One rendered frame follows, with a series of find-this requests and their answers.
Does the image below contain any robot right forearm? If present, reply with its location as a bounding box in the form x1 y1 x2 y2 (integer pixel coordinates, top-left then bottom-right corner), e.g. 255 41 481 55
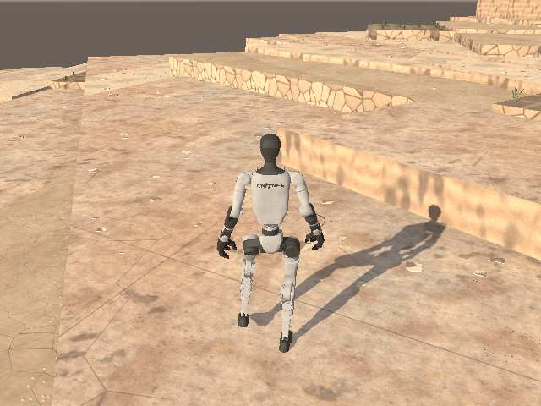
304 203 322 235

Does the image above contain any robot right shin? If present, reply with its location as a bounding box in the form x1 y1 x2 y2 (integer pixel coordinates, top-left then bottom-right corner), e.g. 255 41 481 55
281 286 295 341

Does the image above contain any robot right upper arm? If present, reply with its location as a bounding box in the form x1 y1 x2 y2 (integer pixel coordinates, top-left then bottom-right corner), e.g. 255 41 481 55
288 171 313 217

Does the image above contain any robot left forearm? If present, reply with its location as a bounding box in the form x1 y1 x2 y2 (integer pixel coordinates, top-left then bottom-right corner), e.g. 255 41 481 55
219 206 238 242

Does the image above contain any robot left upper arm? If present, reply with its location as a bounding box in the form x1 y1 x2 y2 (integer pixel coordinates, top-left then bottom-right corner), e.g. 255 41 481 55
230 171 253 219

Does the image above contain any robot head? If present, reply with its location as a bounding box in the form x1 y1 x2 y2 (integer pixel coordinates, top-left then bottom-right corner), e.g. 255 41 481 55
255 134 285 175

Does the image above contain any right robot hand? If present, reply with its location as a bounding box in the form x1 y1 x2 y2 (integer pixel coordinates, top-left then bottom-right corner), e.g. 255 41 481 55
305 232 325 250

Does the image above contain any left robot hand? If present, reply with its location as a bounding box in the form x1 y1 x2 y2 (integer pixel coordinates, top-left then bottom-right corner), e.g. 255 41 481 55
217 239 237 259

